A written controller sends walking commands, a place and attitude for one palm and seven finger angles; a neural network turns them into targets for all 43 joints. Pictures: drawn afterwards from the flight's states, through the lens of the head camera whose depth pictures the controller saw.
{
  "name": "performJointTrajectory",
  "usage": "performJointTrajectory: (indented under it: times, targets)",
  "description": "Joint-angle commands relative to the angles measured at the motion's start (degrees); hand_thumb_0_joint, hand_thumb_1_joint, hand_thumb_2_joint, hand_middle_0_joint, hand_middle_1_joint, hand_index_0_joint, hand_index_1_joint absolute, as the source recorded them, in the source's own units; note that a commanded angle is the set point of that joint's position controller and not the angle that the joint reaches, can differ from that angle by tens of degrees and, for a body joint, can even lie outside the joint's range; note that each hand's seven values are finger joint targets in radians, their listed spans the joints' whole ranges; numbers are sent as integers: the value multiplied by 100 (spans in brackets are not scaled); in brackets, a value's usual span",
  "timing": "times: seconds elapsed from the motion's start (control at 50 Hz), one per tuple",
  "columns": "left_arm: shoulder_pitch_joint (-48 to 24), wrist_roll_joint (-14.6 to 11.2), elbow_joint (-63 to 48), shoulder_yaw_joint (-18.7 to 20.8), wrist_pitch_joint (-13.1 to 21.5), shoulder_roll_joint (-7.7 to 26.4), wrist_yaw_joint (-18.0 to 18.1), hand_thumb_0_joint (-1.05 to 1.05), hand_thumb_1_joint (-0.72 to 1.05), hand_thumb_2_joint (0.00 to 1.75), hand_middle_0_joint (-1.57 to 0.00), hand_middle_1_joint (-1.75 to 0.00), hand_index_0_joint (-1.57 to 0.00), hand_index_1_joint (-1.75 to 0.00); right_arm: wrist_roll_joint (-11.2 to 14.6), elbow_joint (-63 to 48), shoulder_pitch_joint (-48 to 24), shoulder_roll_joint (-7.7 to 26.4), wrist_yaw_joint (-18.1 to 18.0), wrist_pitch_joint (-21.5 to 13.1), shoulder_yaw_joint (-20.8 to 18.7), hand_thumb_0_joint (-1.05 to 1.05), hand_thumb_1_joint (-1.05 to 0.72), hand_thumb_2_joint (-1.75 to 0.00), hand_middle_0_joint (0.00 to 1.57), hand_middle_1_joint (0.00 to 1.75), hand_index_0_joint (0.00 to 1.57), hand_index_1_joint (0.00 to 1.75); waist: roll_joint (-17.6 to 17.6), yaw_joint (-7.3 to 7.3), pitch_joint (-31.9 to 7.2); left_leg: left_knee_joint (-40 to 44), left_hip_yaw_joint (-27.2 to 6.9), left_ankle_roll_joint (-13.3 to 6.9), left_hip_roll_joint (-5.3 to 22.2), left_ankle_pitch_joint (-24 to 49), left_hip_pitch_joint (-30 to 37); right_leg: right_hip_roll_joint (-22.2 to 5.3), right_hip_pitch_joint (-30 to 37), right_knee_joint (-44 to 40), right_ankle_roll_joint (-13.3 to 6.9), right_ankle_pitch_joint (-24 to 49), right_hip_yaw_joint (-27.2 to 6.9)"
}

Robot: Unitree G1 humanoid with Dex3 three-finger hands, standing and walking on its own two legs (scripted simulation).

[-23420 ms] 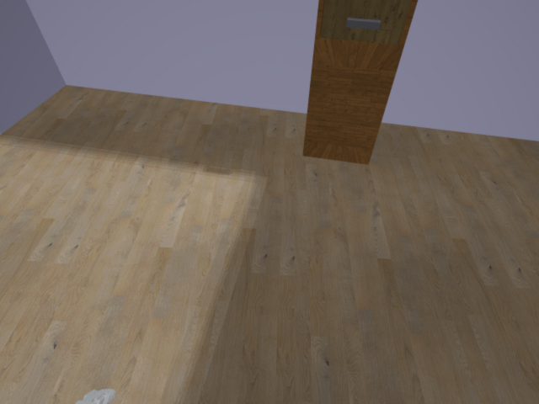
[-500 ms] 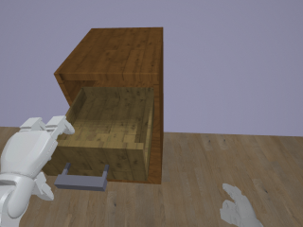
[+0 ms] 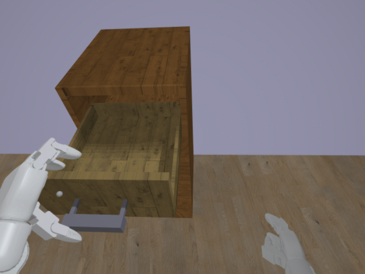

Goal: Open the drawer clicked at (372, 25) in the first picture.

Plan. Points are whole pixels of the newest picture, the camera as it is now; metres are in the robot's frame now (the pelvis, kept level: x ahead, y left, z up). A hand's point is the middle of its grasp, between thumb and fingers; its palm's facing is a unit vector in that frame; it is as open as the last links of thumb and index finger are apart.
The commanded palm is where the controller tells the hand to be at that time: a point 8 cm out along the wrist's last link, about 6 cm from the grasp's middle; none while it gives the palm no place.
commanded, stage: draw the hand back to the body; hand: left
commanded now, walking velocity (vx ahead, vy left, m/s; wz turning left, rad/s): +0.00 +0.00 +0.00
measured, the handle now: (97, 213) +0.23 +0.25 +0.00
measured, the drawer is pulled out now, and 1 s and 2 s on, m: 0.29 0.29 0.29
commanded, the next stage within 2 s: step back with the hand held close in 0.92 s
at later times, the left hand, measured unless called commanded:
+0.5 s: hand (76, 181) +0.21 +0.22 +0.17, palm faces +0.36 -0.85 -0.39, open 10.6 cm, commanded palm +0.15 +0.26 +0.19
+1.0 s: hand (75, 188) +0.19 +0.21 +0.17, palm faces +0.41 -0.83 -0.37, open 7.5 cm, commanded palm +0.14 +0.25 +0.19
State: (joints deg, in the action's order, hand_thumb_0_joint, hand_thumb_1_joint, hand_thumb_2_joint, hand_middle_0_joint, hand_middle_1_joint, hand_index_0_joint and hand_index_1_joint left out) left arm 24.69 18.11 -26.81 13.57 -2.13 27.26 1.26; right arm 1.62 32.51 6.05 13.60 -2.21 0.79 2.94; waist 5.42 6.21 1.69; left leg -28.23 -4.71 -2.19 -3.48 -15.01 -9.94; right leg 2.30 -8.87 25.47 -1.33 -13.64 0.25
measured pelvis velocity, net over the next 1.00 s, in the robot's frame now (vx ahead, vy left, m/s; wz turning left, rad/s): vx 0.01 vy -0.03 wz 0.01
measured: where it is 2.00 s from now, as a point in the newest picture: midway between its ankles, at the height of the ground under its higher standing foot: outside the picture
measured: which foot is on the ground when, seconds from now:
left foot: down 0.00-1.00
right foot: down 0.00-1.00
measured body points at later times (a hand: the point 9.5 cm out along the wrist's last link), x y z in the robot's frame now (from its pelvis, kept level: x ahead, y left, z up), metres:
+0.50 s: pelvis +0.02 -0.01 +0.00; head +0.01 -0.03 +0.45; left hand +0.18 +0.26 +0.19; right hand +0.21 -0.23 -0.08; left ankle +0.00 +0.10 -0.74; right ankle +0.00 -0.11 -0.74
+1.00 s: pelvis +0.01 -0.03 +0.00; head -0.01 -0.05 +0.45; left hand +0.17 +0.25 +0.19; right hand +0.21 -0.24 -0.08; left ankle +0.00 +0.10 -0.74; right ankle +0.00 -0.11 -0.74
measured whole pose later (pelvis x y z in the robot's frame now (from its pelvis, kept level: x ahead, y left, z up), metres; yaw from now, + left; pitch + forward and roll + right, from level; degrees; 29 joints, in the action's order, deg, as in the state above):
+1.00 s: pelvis +0.01 -0.03 +0.00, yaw +0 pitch -4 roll +0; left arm 29.6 -4.8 -27.5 16.5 5.9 18.7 5.6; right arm 0.4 36.4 10.4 12.0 -4.4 -5.9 1.7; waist 3.8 3.7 0.1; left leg -23.6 -5.9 0.1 -1.5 -14.0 -5.7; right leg 4.0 -4.6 20.9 -3.5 -12.6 1.3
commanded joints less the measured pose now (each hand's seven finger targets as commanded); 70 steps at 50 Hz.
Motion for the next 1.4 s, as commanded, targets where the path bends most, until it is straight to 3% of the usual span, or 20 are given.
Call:
performJointTrajectory:
  times: [0.0,0.02,0.06,0.08,0.14,0.18,0.26,0.36,0.44,0.6,0.64,0.7,1.0,1.02,1.04,1.06,1.14,1.16,1.26,1.38]
  targets:
    - [-635,-2049,-1791,822,877,386,495,0,-32,37,-29,-109,-29,-109,-69,-989,-563,398,-260,-896,-196,0,-90,-90,20,30,20,30,-472,-302,-906,624,61,65,405,740,524,-213,330,-499,-19,354,128]
    - [-742,-2063,-2030,987,1003,571,598,0,-29,39,-29,-107,-29,-107,-125,-942,-498,422,-300,-1008,-191,0,-90,-90,20,30,20,30,-161,-256,-1155,621,72,93,378,894,548,-231,489,-453,-31,515,99]
    - [-584,-2097,-2145,1117,1086,655,727,0,-22,42,-28,-102,-28,-102,-177,-797,-420,420,-324,-1175,-144,0,-90,-90,20,30,20,30,373,-220,-1002,680,52,177,367,1075,402,-232,515,-456,-70,633,108]
    - [-410,-2103,-2056,938,1107,395,725,0,-18,43,-28,-100,-28,-100,-181,-753,-377,338,-312,-1226,-127,0,-90,-90,20,30,20,30,487,-250,-787,730,42,206,372,1171,324,-248,462,-428,-95,700,155]
    - [-334,-2151,-1867,941,1146,281,695,0,-8,48,-27,-93,-27,-93,-160,-651,-332,325,-236,-1286,-146,0,-90,-90,20,30,20,30,660,-258,-422,738,31,287,386,1447,196,-234,418,-429,-136,925,194]
    - [-87,-2199,-1497,953,1137,154,633,0,-1,51,-26,-88,-26,-88,-168,-567,-320,325,-202,-1241,-194,0,-90,-90,20,30,20,30,134,-260,-264,729,42,287,420,1679,149,-210,436,-459,-116,1148,236]
    - [207,-2289,-1104,859,1141,-93,487,0,13,57,-25,-80,-25,-80,-131,-568,-387,345,-151,-1098,-310,0,-90,-90,20,30,20,30,-459,-261,-306,690,113,226,446,1836,177,-199,470,-506,-70,1392,219]
    - [249,-2303,-1441,1007,1192,124,486,0,31,64,-24,-68,-24,-68,-111,-639,-394,401,-174,-995,-371,0,-90,-90,20,30,20,30,-360,-253,-944,591,190,185,415,1951,376,-249,687,-480,-21,1641,150]
    - [198,-2279,-1667,1060,1196,206,550,0,44,70,-23,-59,-23,-59,-104,-669,-376,368,-222,-991,-349,0,-90,-90,20,30,20,30,-181,-275,-1022,586,199,188,382,1901,400,-275,678,-485,-6,1643,141]
    - [60,-2277,-1260,968,1142,91,563,0,73,82,-21,-41,-21,-41,-94,-577,-367,344,-258,-977,-341,0,-90,-90,20,30,20,30,-231,-318,-437,672,180,153,357,1491,364,-246,320,-683,13,1202,135]
    - [41,-2281,-1194,965,1152,85,555,0,80,86,-21,-37,-21,-37,-99,-583,-378,353,-252,-971,-348,0,-90,-90,20,30,20,30,-409,-309,-455,693,172,130,350,1365,353,-239,339,-710,23,1057,124]
    - [9,-2287,-1212,934,1168,80,539,0,90,90,-20,-30,-20,-30,-101,-603,-396,354,-251,-964,-349,0,-90,-90,20,30,20,30,-304,-305,-518,706,195,111,342,1289,389,-272,375,-748,31,1016,66]
    - [20,-2286,-1258,970,1237,120,559,0,90,90,-20,-30,-20,-30,-106,-575,-432,325,-256,-1040,-347,0,-90,-90,20,30,20,30,-143,-298,-459,711,231,103,315,1137,405,-297,346,-900,54,838,-2]
    - [-435,-2274,-1811,1727,1458,804,605,0,90,90,-20,-30,-20,-30,-64,-810,-341,534,-201,-909,-393,0,-90,-90,20,30,20,30,-351,-434,31,457,-76,-3,365,947,-110,-610,-310,-1207,60,761,-444]
    - [102,-2242,-1266,1406,1477,348,552,0,90,90,-20,-30,-20,-30,-95,-663,-341,453,-182,-826,-419,0,-90,-90,20,30,20,30,-676,-494,-70,265,-118,-5,351,917,-49,-735,-402,-1263,11,633,-430]
    - [56,-2227,-1429,1348,1511,373,529,0,90,90,-20,-30,-20,-30,-98,-728,-431,489,-166,-805,-432,0,-90,-90,20,30,20,30,-576,-484,-29,223,-110,1,332,974,-2,-772,-538,-1298,-11,722,-452]
    - [762,-2223,-1344,1202,1513,137,556,0,90,90,-20,-30,-20,-30,-50,-738,-290,519,-134,-640,-558,0,-90,-90,20,30,20,30,-681,-580,-686,-45,-51,42,342,1193,-40,-973,-378,-973,-61,1107,-381]
    - [815,-2226,-1541,1237,1551,177,563,0,90,90,-20,-30,-20,-30,-53,-762,-302,545,-144,-628,-577,0,-90,-90,20,30,20,30,-488,-584,-886,2,-67,61,367,1435,-26,-955,-268,-822,-80,1398,-294]
    - [1067,-2239,-2114,1533,1558,504,648,0,90,90,-20,-30,-20,-30,-18,-897,-299,594,-188,-486,-665,0,-90,-90,20,30,20,30,-396,-605,-1372,104,-175,102,553,2314,-260,-821,51,-291,11,1932,-104]
    - [1192,-2235,-2233,1599,1526,541,699,0,90,90,-20,-30,-20,-30,-14,-999,-264,561,-234,-428,-696,0,-90,-90,20,30,20,30,-402,-623,-1206,337,-377,52,704,2119,-750,-618,40,-45,102,1564,-83]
